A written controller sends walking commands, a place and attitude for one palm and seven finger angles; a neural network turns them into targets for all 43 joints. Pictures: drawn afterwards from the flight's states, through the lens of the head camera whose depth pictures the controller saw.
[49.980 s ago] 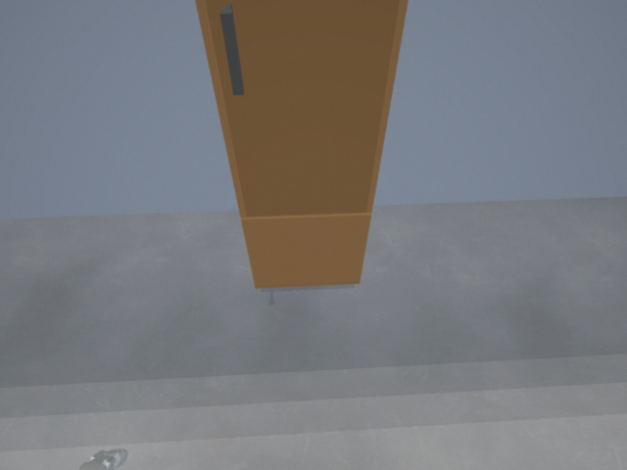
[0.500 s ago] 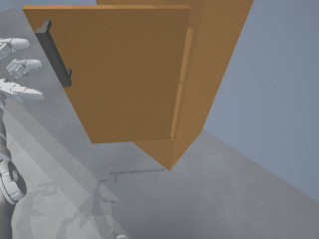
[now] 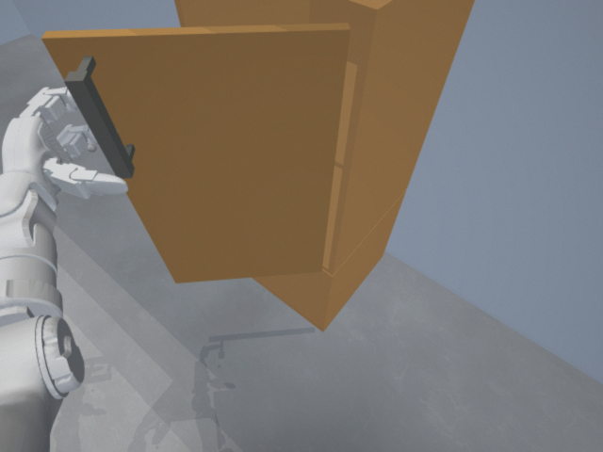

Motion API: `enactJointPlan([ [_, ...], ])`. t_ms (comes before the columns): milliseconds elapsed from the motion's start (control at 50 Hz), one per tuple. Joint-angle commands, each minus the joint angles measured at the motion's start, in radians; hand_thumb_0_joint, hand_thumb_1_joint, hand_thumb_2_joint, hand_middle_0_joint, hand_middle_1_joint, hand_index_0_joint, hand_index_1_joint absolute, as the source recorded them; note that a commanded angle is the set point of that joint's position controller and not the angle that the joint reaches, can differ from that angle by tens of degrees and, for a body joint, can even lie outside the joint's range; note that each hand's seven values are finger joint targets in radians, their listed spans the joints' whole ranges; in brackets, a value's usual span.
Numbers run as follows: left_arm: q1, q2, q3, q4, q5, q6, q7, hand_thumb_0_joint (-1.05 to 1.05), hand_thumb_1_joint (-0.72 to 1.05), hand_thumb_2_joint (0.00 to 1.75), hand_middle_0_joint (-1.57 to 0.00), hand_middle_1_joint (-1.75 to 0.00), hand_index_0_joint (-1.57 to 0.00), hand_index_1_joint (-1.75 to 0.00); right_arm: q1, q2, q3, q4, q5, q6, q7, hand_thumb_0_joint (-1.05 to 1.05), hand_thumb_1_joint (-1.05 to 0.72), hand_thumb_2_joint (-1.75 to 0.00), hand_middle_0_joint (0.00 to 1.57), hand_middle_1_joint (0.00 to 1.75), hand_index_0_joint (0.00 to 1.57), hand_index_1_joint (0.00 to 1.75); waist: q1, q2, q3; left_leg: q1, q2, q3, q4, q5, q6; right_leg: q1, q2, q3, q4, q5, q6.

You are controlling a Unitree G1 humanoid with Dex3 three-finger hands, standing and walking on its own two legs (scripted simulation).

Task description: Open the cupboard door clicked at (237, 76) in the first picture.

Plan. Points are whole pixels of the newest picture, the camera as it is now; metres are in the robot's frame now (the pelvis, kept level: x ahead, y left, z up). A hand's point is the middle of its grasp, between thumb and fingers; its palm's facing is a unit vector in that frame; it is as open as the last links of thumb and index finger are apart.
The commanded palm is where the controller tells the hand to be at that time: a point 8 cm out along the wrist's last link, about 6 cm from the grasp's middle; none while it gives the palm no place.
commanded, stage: slide the fingers in behind the handle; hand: left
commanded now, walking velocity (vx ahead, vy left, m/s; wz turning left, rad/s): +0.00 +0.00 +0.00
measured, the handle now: (107, 121) +0.51 +0.25 +0.16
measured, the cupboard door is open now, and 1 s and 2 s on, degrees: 44 44 47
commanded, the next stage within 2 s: close the thumb around the handle in 0.86 s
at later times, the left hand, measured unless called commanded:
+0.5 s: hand (121, 144) +0.46 +0.22 +0.17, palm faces +0.11 -0.99 +0.02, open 14.0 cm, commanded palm +0.42 +0.27 +0.17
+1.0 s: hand (118, 149) +0.45 +0.22 +0.17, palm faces +0.11 -0.99 +0.01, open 14.0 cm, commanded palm +0.42 +0.27 +0.17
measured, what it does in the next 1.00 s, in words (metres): stands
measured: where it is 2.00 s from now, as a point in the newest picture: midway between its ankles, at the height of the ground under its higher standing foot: outside the picture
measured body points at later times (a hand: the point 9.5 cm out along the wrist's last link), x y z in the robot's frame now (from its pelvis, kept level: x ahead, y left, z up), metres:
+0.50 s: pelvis +0.01 -0.01 +0.00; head +0.05 -0.01 +0.45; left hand +0.45 +0.27 +0.17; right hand +0.07 -0.28 -0.12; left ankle +0.03 +0.13 -0.72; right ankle -0.05 -0.13 -0.72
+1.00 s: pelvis +0.01 -0.01 +0.00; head +0.04 -0.01 +0.45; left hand +0.44 +0.27 +0.17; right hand +0.08 -0.28 -0.12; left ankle +0.03 +0.13 -0.72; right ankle -0.05 -0.13 -0.72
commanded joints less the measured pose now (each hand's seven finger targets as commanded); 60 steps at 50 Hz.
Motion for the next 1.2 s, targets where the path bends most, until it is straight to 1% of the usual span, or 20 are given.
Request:
enactJointPlan([
  [0, -0.452, 0.286, 0.011, -0.255, -0.020, -0.061, 0.009, 0.00, -0.50, 0.30, -0.30, -1.20, -0.30, -1.20, 0.054, -0.168, -0.068, -0.092, -0.006, -0.034, -0.012, 0.00, -0.90, -0.90, 0.20, 0.30, 0.20, 0.30, -0.006, 0.042, -0.342, 0.383, -0.071, -0.059, -0.018, 0.299, 0.056, -0.037, 0.056, 0.016, -0.073, 0.403, -0.013],
  [20, -0.447, 0.301, 0.026, -0.254, -0.020, -0.062, 0.012, 0.00, -0.50, 0.30, -0.30, -1.20, -0.30, -1.20, 0.048, -0.169, -0.069, -0.090, -0.006, -0.034, -0.012, 0.00, -0.90, -0.90, 0.20, 0.30, 0.20, 0.30, 0.000, 0.055, -0.350, 0.385, -0.070, -0.061, -0.020, 0.296, 0.053, -0.035, 0.055, 0.020, -0.074, 0.405, -0.013],
  [60, -0.462, 0.253, -0.011, -0.284, -0.024, -0.065, 0.013, 0.00, -0.50, 0.30, -0.30, -1.20, -0.30, -1.20, 0.041, -0.163, -0.070, -0.089, -0.005, -0.036, -0.011, 0.00, -0.90, -0.90, 0.20, 0.30, 0.20, 0.30, -0.008, 0.077, -0.349, 0.411, -0.069, -0.063, -0.020, 0.315, 0.051, -0.045, 0.055, 0.017, -0.073, 0.414, -0.015],
  [100, -0.425, 0.252, -0.001, -0.288, -0.036, -0.063, 0.016, 0.00, -0.50, 0.30, -0.30, -1.20, -0.30, -1.20, 0.046, -0.166, -0.071, -0.085, -0.006, -0.037, -0.011, 0.00, -0.90, -0.90, 0.20, 0.30, 0.20, 0.30, 0.000, 0.026, -0.363, 0.402, -0.072, -0.059, -0.016, 0.328, 0.056, -0.013, 0.056, 0.016, -0.073, 0.439, -0.016],
  [160, -0.432, 0.210, -0.030, -0.277, -0.033, -0.039, 0.025, 0.00, -0.50, 0.30, -0.30, -1.20, -0.30, -1.20, 0.032, -0.161, -0.071, -0.084, -0.002, -0.035, -0.009, 0.00, -0.90, -0.90, 0.20, 0.30, 0.20, 0.30, -0.004, 0.050, -0.331, 0.398, -0.072, -0.058, -0.024, 0.309, 0.053, -0.037, 0.052, 0.017, -0.079, 0.426, -0.013],
  [200, -0.454, 0.239, -0.014, -0.259, -0.029, -0.035, 0.040, 0.00, -0.50, 0.30, -0.30, -1.20, -0.30, -1.20, 0.039, -0.166, -0.069, -0.075, -0.004, -0.031, -0.013, 0.00, -0.90, -0.90, 0.20, 0.30, 0.20, 0.30, -0.007, 0.021, -0.307, 0.372, -0.073, -0.059, -0.025, 0.292, 0.056, -0.028, 0.051, 0.016, -0.082, 0.414, -0.014],
  [300, -0.511, 0.190, -0.051, -0.311, -0.014, -0.061, 0.073, 0.00, -0.50, 0.30, -0.30, -1.20, -0.30, -1.20, 0.036, -0.157, -0.072, -0.074, -0.010, -0.036, -0.009, 0.00, -0.90, -0.90, 0.20, 0.30, 0.20, 0.30, -0.017, 0.048, -0.355, 0.417, -0.072, -0.066, -0.018, 0.320, 0.054, -0.031, 0.050, 0.017, -0.073, 0.423, -0.016],
  [340, -0.456, 0.218, -0.012, -0.321, -0.015, -0.066, 0.083, 0.00, -0.50, 0.30, -0.30, -1.20, -0.30, -1.20, 0.032, -0.159, -0.074, -0.077, -0.011, -0.036, -0.005, 0.00, -0.90, -0.90, 0.20, 0.30, 0.20, 0.30, 0.007, 0.056, -0.404, 0.436, -0.072, -0.067, -0.022, 0.349, 0.049, -0.003, 0.051, 0.020, -0.068, 0.453, -0.017],
  [380, -0.436, 0.177, -0.036, -0.324, -0.016, -0.059, 0.086, 0.00, -0.50, 0.30, -0.30, -1.20, -0.30, -1.20, 0.024, -0.153, -0.074, -0.079, -0.010, -0.038, -0.001, 0.00, -0.90, -0.90, 0.20, 0.30, 0.20, 0.30, 0.011, 0.060, -0.385, 0.432, -0.072, -0.062, -0.024, 0.360, 0.047, 0.002, 0.052, 0.015, -0.067, 0.468, -0.018],
  [420, -0.395, 0.211, -0.002, -0.293, -0.017, -0.045, 0.097, 0.00, -0.50, 0.30, -0.30, -1.20, -0.30, -1.20, 0.021, -0.159, -0.074, -0.079, -0.009, -0.031, 0.001, 0.00, -0.90, -0.90, 0.20, 0.30, 0.20, 0.30, 0.018, -0.002, -0.355, 0.381, -0.075, -0.053, -0.030, 0.340, 0.054, 0.032, 0.050, 0.019, -0.069, 0.488, -0.013],
  [480, -0.405, 0.181, -0.037, -0.322, -0.012, -0.035, 0.094, 0.00, -0.50, 0.30, -0.30, -1.20, -0.30, -1.20, 0.011, -0.153, -0.072, -0.087, -0.005, -0.026, 0.000, 0.00, -0.90, -0.90, 0.20, 0.30, 0.20, 0.30, 0.013, 0.031, -0.335, 0.382, -0.077, -0.048, -0.037, 0.328, 0.053, 0.027, 0.049, 0.021, -0.075, 0.484, -0.014],
  [620, -0.443, 0.147, -0.065, -0.321, -0.017, -0.043, 0.102, 0.00, -0.50, 0.30, -0.30, -1.20, -0.30, -1.20, 0.009, -0.153, -0.073, -0.070, -0.004, -0.025, -0.006, 0.00, -0.90, -0.90, 0.20, 0.30, 0.20, 0.30, -0.005, 0.016, -0.318, 0.399, -0.076, -0.053, -0.042, 0.298, 0.056, 0.004, 0.049, 0.022, -0.088, 0.446, -0.014],
  [740, -0.417, 0.121, -0.080, -0.345, -0.021, -0.051, 0.102, 0.00, -0.50, 0.30, -0.30, -1.20, -0.30, -1.20, -0.001, -0.150, -0.073, -0.070, -0.004, -0.027, -0.004, 0.00, -0.90, -0.90, 0.20, 0.30, 0.20, 0.30, 0.005, 0.028, -0.343, 0.423, -0.078, -0.053, -0.043, 0.330, 0.054, 0.020, 0.048, 0.020, -0.084, 0.471, -0.017],
  [780, -0.440, 0.131, -0.075, -0.336, -0.021, -0.050, 0.103, 0.00, -0.50, 0.30, -0.30, -1.20, -0.30, -1.20, -0.001, -0.153, -0.074, -0.064, -0.004, -0.027, -0.006, 0.00, -0.90, -0.90, 0.20, 0.30, 0.20, 0.30, -0.001, 0.020, -0.328, 0.415, -0.077, -0.054, -0.046, 0.316, 0.054, 0.014, 0.049, 0.021, -0.088, 0.462, -0.016],
  [840, -0.398, 0.166, -0.036, -0.364, -0.022, -0.055, 0.104, 0.00, -0.50, 0.30, -0.30, -1.20, -0.30, -1.20, -0.004, -0.154, -0.076, -0.069, -0.005, -0.029, -0.005, 0.00, -0.90, -0.90, 0.20, 0.30, 0.20, 0.30, 0.022, 0.023, -0.371, 0.431, -0.080, -0.053, -0.043, 0.358, 0.055, 0.051, 0.048, 0.021, -0.079, 0.505, -0.019],
  [860, -0.393, 0.143, -0.056, -0.381, -0.024, -0.053, 0.100, 0.00, -0.50, 0.30, -0.30, -1.20, -0.30, -1.20, -0.010, -0.150, -0.074, -0.073, -0.004, -0.030, -0.003, 0.00, -0.90, -0.90, 0.20, 0.30, 0.20, 0.30, 0.020, 0.043, -0.366, 0.434, -0.081, -0.050, -0.045, 0.363, 0.053, 0.051, 0.047, 0.020, -0.080, 0.509, -0.019],
  [940, -0.387, 0.172, -0.035, -0.347, -0.026, -0.037, 0.099, 0.00, -0.50, 0.30, -0.30, -1.20, -0.30, -1.20, -0.013, -0.154, -0.073, -0.070, -0.002, -0.024, -0.007, 0.00, -0.90, -0.90, 0.20, 0.30, 0.20, 0.30, 0.015, 0.010, -0.316, 0.395, -0.082, -0.044, -0.048, 0.330, 0.057, 0.046, 0.045, 0.023, -0.087, 0.503, -0.013],
  [980, -0.397, 0.165, -0.042, -0.357, -0.022, -0.037, 0.099, 0.00, -0.39, 0.35, -0.31, -1.21, -0.31, -1.21, -0.015, -0.152, -0.073, -0.074, -0.002, -0.024, -0.008, 0.00, -0.90, -0.90, 0.20, 0.30, 0.20, 0.30, 0.015, 0.036, -0.323, 0.407, -0.081, -0.046, -0.051, 0.323, 0.053, 0.036, 0.045, 0.021, -0.089, 0.477, -0.016],
  [1100, -0.400, 0.197, -0.021, -0.329, -0.022, -0.040, 0.099, 0.00, -0.05, 0.49, -0.33, -1.25, -0.33, -1.25, -0.009, -0.159, -0.070, -0.069, -0.005, -0.023, -0.011, 0.00, -0.90, -0.90, 0.20, 0.30, 0.20, 0.30, 0.010, -0.004, -0.319, 0.391, -0.081, -0.047, -0.046, 0.317, 0.058, 0.047, 0.044, 0.022, -0.089, 0.476, -0.015],
  [1180, -0.443, 0.172, -0.049, -0.314, -0.021, -0.045, 0.092, 0.00, 0.17, 0.59, -0.35, -1.27, -0.35, -1.27, -0.010, -0.157, -0.071, -0.068, -0.004, -0.023, -0.013, 0.00, -0.90, -0.90, 0.20, 0.30, 0.20, 0.30, 0.000, 0.017, -0.313, 0.405, -0.077, -0.054, -0.051, 0.293, 0.052, 0.011, 0.044, 0.021, -0.094, 0.435, -0.015],
])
